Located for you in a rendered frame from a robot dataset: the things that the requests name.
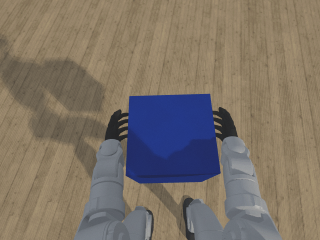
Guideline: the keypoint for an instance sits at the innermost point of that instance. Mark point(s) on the left robot hand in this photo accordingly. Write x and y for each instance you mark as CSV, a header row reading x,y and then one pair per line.
x,y
113,131

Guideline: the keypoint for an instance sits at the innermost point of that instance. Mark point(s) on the robot left forearm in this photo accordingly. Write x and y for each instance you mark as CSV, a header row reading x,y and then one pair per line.
x,y
107,185

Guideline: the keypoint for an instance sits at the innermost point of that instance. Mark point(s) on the left robot upper arm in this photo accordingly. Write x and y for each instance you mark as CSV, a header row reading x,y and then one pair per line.
x,y
109,230

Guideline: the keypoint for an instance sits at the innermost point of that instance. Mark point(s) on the right robot hand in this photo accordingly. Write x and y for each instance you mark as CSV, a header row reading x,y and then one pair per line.
x,y
227,127

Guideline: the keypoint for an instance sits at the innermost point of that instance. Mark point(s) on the right robot upper arm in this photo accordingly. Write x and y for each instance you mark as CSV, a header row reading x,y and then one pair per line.
x,y
244,229

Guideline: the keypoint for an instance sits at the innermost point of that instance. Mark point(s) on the carton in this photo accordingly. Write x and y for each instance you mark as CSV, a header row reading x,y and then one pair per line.
x,y
171,139

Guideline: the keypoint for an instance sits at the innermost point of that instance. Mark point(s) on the robot right foot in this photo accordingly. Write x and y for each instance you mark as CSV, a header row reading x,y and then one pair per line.
x,y
186,203

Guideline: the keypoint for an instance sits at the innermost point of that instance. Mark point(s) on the robot right forearm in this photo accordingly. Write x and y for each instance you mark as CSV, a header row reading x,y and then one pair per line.
x,y
243,198

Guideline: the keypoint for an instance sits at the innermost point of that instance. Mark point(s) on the robot right shin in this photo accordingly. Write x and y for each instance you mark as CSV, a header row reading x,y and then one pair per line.
x,y
195,201

